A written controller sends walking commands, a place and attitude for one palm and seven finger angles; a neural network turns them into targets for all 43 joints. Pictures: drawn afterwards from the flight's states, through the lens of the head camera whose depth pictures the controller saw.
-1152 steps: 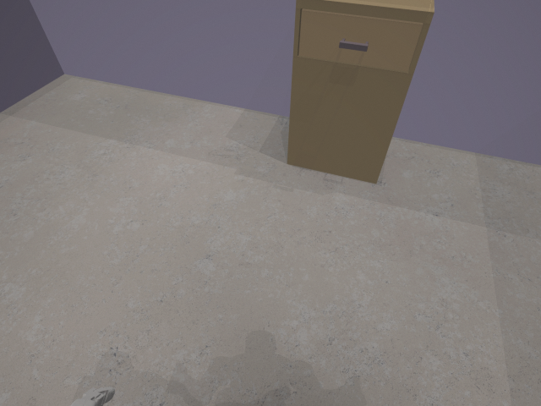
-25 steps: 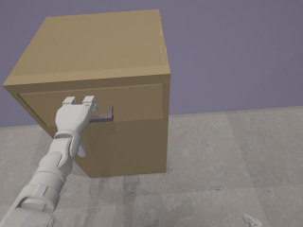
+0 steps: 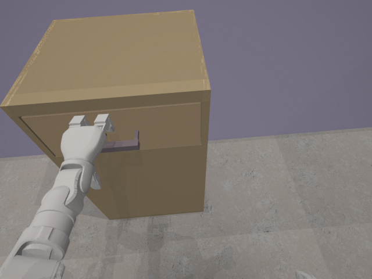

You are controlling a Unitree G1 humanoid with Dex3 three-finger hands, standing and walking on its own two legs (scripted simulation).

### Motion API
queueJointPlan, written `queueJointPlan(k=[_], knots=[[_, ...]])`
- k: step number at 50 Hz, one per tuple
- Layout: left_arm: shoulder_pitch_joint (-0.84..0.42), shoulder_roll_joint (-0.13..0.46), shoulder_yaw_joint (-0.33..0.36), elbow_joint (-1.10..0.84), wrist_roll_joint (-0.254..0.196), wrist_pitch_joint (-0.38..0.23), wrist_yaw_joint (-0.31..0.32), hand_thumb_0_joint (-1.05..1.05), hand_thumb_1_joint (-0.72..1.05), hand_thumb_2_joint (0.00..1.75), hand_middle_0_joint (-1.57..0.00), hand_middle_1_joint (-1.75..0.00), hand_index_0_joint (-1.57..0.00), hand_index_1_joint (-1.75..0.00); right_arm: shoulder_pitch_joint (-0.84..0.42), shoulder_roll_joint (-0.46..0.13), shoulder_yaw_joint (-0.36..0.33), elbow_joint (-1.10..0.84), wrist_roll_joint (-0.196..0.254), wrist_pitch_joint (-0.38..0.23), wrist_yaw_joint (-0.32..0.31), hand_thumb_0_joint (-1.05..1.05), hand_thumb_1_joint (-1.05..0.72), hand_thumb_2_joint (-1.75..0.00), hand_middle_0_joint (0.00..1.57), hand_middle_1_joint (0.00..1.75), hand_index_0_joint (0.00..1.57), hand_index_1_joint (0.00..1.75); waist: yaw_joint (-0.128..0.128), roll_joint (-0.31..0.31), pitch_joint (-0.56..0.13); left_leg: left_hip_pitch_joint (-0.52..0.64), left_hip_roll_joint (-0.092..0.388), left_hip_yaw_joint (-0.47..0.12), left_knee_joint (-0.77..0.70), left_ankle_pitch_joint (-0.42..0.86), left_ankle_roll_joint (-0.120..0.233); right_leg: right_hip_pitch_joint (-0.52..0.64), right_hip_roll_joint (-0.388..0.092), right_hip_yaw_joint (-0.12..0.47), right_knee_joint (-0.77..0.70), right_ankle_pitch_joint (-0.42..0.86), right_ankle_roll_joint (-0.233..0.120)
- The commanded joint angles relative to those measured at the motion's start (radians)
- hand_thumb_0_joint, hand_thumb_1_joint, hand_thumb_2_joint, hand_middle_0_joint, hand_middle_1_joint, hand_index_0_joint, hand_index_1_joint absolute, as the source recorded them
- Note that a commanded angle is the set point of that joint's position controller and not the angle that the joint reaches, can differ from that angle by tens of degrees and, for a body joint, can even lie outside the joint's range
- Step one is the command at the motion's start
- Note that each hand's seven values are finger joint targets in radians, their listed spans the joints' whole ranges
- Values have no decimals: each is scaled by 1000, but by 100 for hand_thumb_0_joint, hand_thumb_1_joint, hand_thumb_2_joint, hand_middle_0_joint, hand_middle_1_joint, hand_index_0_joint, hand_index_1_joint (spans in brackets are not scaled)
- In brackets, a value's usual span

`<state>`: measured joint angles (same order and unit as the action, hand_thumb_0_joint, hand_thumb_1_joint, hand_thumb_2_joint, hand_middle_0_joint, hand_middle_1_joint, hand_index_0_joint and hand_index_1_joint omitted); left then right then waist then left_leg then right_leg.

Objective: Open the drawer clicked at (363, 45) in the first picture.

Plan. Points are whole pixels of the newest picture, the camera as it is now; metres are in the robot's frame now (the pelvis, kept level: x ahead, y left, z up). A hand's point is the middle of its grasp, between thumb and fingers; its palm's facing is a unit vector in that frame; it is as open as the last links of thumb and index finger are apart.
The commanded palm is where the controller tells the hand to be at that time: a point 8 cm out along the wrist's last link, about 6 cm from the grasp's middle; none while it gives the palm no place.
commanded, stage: re-aim the fingers above the handle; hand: left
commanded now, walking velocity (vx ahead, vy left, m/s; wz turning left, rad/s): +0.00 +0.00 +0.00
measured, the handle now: (119, 140) +0.47 +0.22 -0.03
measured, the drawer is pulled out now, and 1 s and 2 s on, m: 0.00 0.00 0.00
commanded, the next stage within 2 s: lower the fingers behind the handle in 0.82 s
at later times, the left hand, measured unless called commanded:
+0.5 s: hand (89, 151) +0.39 +0.26 +0.03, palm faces +0.01 +0.02 -1.00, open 13.8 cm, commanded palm +0.36 +0.24 +0.09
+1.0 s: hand (88, 154) +0.39 +0.26 +0.02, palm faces -0.10 +0.02 -0.99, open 13.8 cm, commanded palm +0.36 +0.25 +0.08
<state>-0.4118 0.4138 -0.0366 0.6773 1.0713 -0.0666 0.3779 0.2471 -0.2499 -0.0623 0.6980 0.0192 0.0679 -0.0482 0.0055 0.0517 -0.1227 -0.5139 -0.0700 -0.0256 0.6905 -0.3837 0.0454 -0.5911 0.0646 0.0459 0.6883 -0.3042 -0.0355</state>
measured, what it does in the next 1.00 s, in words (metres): stands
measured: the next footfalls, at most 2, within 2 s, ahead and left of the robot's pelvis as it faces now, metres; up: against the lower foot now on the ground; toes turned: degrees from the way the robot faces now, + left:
none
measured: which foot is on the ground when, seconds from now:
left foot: down 0.00-1.00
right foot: down 0.00-1.00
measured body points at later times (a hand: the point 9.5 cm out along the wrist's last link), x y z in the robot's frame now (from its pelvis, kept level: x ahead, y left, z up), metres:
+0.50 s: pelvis +0.01 +0.00 +0.00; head +0.06 -0.02 +0.45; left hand +0.38 +0.25 +0.09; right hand +0.13 -0.25 -0.13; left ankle -0.03 +0.09 -0.72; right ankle +0.01 -0.10 -0.72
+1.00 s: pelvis +0.01 -0.01 +0.01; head +0.06 -0.04 +0.45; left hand +0.39 +0.26 +0.08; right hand +0.13 -0.25 -0.14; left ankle -0.03 +0.09 -0.72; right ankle +0.01 -0.10 -0.72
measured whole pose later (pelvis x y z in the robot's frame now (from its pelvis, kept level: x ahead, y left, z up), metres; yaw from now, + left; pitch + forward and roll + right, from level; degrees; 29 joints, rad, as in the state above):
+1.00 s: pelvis +0.01 -0.01 +0.01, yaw +0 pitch +12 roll +0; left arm -0.44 0.42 -0.08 0.75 1.01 0.14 0.27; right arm 0.23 -0.25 -0.03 0.68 0.04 0.11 -0.05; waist 0.01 0.07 -0.12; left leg -0.47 -0.06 -0.02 0.63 -0.37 0.04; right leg -0.55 0.07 0.05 0.65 -0.30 -0.04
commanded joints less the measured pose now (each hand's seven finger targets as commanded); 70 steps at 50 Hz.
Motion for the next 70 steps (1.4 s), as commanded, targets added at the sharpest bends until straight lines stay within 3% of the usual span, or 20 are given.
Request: queueJointPlan(k=[1,5,9,11,14,18,24,28,34,38,40,43,45,49,53,57,62,66,68,70], knots=[[-403,210,53,-136,-10,83,48,0,-50,30,-30,-120,-30,-120,-15,-127,-37,-106,10,-34,4,0,-90,-90,20,30,20,30,-13,-28,-295,105,31,13,-82,369,-29,214,-19,-27,-67,253,-19],[-443,99,-66,-167,-35,119,-13,0,-50,30,-30,-120,-30,-120,-19,-131,-38,-122,14,-27,3,0,-90,-90,20,30,20,30,-36,-22,-324,184,42,-6,-82,414,-33,198,-19,-39,-75,251,-20],[-396,103,-53,-234,-41,93,-44,0,-50,30,-30,-120,-30,-120,-25,-128,-36,-143,6,-22,-1,0,-90,-90,20,30,20,30,-14,-36,-357,220,47,-21,-75,502,-38,222,-21,-38,-71,281,-18],[-377,124,-24,-203,-25,86,-37,0,-50,30,-30,-120,-30,-120,-30,-125,-27,-140,3,-16,-1,0,-90,-90,20,30,20,30,-3,-59,-306,172,42,-10,-82,465,-36,225,-21,-39,-70,280,-20],[-381,254,97,-163,12,88,4,0,-50,30,-30,-120,-30,-120,-48,-118,-13,-137,-1,-3,-5,0,-90,-90,20,30,20,30,29,-48,-255,91,31,1,-106,383,-36,261,-24,-26,-67,257,-27],[-366,296,144,-175,18,111,43,0,-50,30,-30,-120,-30,-120,-70,-108,-11,-144,-5,-1,-3,0,-90,-90,20,30,20,30,58,-16,-318,78,23,22,-110,399,-35,335,-26,-4,-64,303,-29],[-312,141,-8,-181,-26,147,-25,0,-50,30,-30,-120,-30,-120,-48,-123,-27,-146,12,-15,-6,0,-90,-90,20,30,20,30,-12,-62,-331,149,36,22,-94,442,-24,305,-23,-14,-85,348,-14],[-396,54,-116,-272,-66,104,-94,0,-50,30,-30,-120,-30,-120,-44,-128,-31,-148,11,-26,-15,0,-90,-90,20,30,20,30,-57,-61,-303,205,37,4,-80,440,-15,250,-27,-21,-103,324,-9],[-497,229,42,-268,0,8,-28,0,-50,30,-30,-120,-30,-120,-26,-113,-23,-116,-8,-26,-23,0,-90,-90,20,30,20,30,-15,-2,-304,149,20,-5,-68,394,-25,229,-29,-17,-66,285,-21],[-426,355,192,-186,19,38,61,0,-50,30,-30,-120,-30,-120,-48,-107,-15,-110,-16,-15,-11,0,-90,-90,20,30,20,30,59,21,-362,70,10,15,-69,410,-35,312,-25,-1,-32,323,-29],[-367,288,145,-141,7,88,78,0,-50,30,-30,-120,-30,-120,-60,-93,-12,-124,-10,-11,-2,0,-90,-90,20,30,20,30,61,12,-355,56,11,30,-77,420,-38,334,-26,-2,-36,363,-25],[-269,242,105,-56,-14,172,42,0,-50,30,-30,-120,-30,-120,-60,-110,-15,-133,3,1,6,0,-90,-90,20,30,20,30,48,-67,-355,29,17,43,-93,426,-35,388,-26,5,-55,413,-17],[-248,173,20,-60,-39,209,-20,0,-50,30,-30,-120,-30,-120,-55,-128,-16,-146,16,9,2,0,-90,-90,20,30,20,30,11,-131,-329,44,24,49,-101,402,-23,390,-30,5,-79,425,-4],[-341,123,-65,-133,-78,165,-141,0,-50,30,-30,-120,-30,-120,-42,-151,-20,-160,21,4,-22,0,-90,-90,20,30,20,30,-51,-180,-272,78,25,32,-94,342,4,341,-39,-2,-112,377,9],[-447,254,43,-270,-48,-18,-141,0,-50,30,-30,-120,-30,-120,-15,-133,-26,-144,-9,-14,-47,0,-90,-90,20,30,20,30,-33,-62,-328,104,12,20,-55,355,7,311,-44,21,-78,377,0],[-413,333,174,-265,25,-136,0,0,-50,30,-30,-120,-30,-120,0,-100,-33,-104,-25,-27,-36,0,-90,-90,20,30,20,30,7,77,-360,63,15,9,7,407,-19,200,-32,14,3,352,-21],[-352,202,92,-73,12,-26,108,0,-50,30,-30,-120,-30,-120,13,-114,-45,-88,-14,-42,13,0,-90,-90,20,30,20,30,-12,20,-325,-10,21,15,33,364,-39,101,-14,-25,31,274,-23],[-388,159,11,-15,-7,94,74,0,-50,30,-30,-120,-30,-120,28,-134,-47,-105,1,-26,19,0,-90,-90,20,30,20,30,-34,-60,-389,5,22,24,20,354,-23,165,-15,-20,6,301,-11],[-450,182,10,-34,-15,99,41,0,-50,30,-30,-120,-30,-120,34,-146,-46,-111,2,-19,5,0,-90,-90,20,30,20,30,-55,-90,-409,20,26,10,20,362,-16,181,-18,-20,1,310,-9],[-478,188,10,-110,-18,67,21,0,-50,30,-30,-120,-30,-120,34,-139,-48,-122,-1,-20,-6,0,-90,-90,20,30,20,30,-51,-67,-459,69,28,5,27,392,-8,196,-21,-15,6,330,-8]])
